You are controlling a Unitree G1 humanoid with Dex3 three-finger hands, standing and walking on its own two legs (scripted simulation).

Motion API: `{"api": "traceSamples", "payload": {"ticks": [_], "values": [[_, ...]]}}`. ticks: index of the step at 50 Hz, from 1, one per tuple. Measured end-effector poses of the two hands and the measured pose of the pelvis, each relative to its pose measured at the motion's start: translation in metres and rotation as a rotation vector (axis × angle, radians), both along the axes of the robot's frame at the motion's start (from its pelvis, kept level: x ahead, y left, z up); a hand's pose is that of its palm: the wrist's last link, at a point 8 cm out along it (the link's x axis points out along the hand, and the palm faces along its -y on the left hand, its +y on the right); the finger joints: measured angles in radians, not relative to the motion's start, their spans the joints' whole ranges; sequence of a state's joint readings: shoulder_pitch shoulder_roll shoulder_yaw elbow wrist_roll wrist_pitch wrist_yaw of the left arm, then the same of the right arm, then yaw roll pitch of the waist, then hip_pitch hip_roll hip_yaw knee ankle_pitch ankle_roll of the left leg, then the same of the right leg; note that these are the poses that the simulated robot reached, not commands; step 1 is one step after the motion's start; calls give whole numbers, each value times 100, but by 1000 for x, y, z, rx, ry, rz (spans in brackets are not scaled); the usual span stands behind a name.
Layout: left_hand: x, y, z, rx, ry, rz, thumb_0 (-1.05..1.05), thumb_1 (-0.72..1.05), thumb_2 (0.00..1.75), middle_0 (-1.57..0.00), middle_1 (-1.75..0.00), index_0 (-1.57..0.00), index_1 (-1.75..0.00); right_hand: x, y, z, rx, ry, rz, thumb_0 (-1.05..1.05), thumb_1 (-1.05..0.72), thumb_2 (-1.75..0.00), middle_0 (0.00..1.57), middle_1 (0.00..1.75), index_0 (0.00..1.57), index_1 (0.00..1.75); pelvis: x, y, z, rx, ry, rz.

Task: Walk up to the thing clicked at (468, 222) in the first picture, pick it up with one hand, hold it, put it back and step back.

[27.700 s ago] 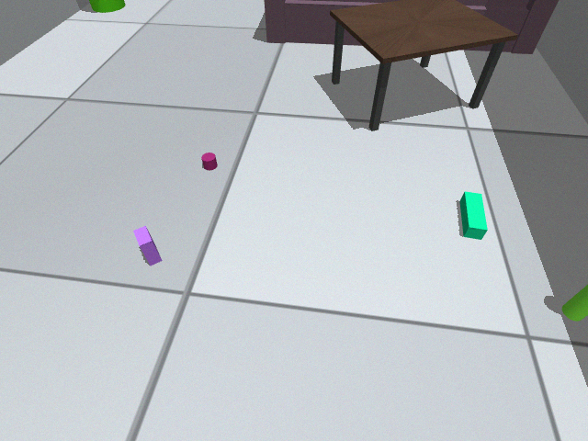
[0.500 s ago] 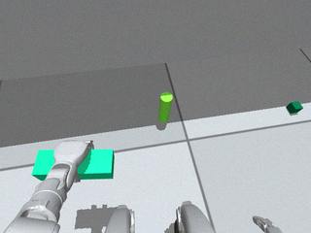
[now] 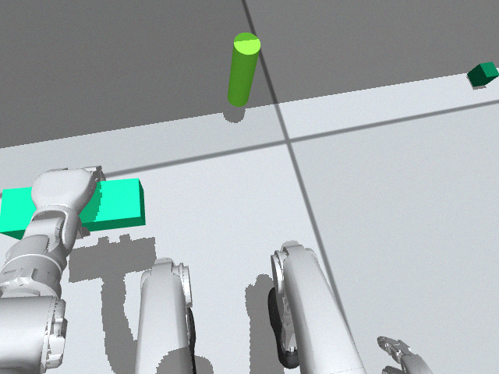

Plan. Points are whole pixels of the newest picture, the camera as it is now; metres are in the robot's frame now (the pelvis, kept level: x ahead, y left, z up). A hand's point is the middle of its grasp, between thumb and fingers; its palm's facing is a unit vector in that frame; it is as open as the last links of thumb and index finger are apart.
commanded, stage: crouch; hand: left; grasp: from above
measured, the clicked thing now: (79, 208) +0.41 +0.27 -0.19
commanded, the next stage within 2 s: lower in 0.82 s
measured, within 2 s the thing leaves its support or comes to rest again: rests again in 1.90 s
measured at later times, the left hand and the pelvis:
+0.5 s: hand (94, 208) +0.43 +0.27 -0.27, palm faces -0.47 -0.03 -0.88, open 10.6 cm; pelvis -0.01 -0.01 -0.09, yaw -3 degrees
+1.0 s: hand (100, 210) +0.44 +0.28 -0.32, palm faces -0.47 -0.04 -0.88, open 10.6 cm; pelvis -0.01 +0.00 -0.14, yaw -3 degrees
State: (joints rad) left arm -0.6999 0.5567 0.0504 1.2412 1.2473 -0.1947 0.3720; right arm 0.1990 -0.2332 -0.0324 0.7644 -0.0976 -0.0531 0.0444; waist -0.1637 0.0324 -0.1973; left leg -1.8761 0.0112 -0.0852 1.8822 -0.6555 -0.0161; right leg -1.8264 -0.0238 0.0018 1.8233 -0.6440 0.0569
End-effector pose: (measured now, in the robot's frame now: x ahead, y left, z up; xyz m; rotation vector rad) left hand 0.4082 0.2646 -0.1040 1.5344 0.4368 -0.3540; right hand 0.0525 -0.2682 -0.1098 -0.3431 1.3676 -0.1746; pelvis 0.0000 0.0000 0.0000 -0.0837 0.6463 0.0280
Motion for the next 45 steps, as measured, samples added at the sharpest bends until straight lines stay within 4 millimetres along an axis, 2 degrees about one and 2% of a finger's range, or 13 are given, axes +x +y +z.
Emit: {"api": "traceSamples", "payload": {"ticks": [9,17,31,45], "values": [[15,5,-52,-7,-32,10,-1,-12,71,-57,-75,-60,-70,7,-12,-38,-5,10,57,0,-90,-90,20,30,21,30,-4,-5,-45,-14,12,-6],[23,7,-83,-7,-21,23,-1,-13,73,-58,-75,-60,-71,-1,-20,-59,-16,36,58,0,-90,-90,20,30,21,30,-7,-6,-71,-22,9,-16],[27,11,-125,-23,-2,3,-1,-12,72,-57,-76,-60,-71,-27,-18,-89,-13,110,37,0,-91,-90,20,30,21,30,-13,-4,-108,-32,-5,-25],[31,13,-155,-26,-10,3,-1,-12,71,-57,-75,-60,-70,-34,-13,-115,-8,125,47,0,-91,-90,20,30,21,30,-15,-2,-135,-37,-18,-32]]}}
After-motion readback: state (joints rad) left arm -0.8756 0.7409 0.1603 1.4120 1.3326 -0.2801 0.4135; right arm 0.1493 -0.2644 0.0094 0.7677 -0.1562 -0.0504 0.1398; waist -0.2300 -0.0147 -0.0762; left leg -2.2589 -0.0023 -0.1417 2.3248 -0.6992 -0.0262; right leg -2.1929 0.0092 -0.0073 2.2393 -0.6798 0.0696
